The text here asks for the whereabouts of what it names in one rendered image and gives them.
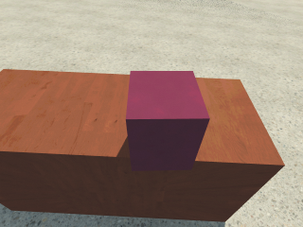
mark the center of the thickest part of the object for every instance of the pedestal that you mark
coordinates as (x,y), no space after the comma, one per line
(64,149)

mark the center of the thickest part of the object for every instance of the carton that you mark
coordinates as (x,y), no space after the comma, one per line
(166,120)

